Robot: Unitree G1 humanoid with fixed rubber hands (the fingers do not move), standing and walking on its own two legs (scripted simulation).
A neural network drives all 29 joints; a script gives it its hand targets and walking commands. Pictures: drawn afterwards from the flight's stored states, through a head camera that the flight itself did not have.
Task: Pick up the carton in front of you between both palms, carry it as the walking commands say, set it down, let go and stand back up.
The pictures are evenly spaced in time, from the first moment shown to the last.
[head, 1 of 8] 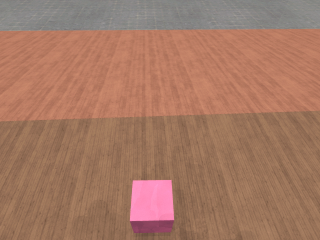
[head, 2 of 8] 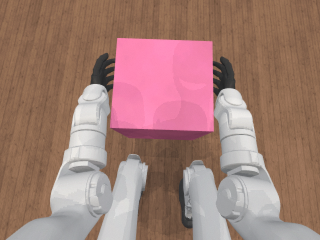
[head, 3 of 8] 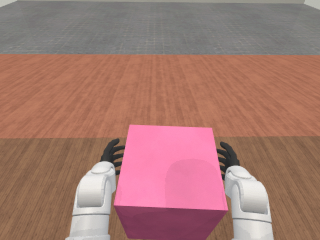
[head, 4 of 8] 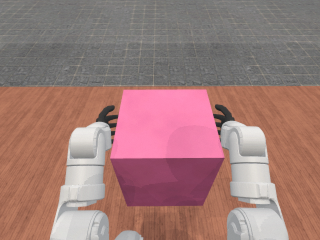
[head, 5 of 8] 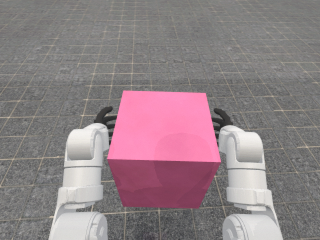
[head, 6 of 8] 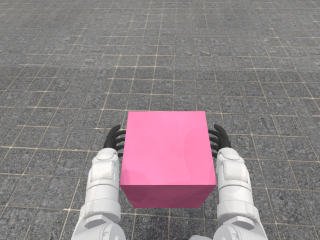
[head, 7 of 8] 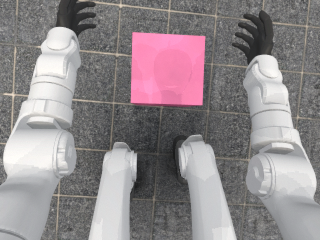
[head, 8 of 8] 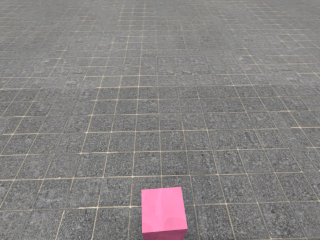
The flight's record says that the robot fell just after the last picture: no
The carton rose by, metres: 0.69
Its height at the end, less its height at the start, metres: -0.53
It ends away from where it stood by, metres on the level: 4.74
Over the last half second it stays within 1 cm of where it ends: yes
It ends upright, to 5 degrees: yes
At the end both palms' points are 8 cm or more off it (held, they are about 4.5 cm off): yes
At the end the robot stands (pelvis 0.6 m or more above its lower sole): yes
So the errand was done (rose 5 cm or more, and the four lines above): yes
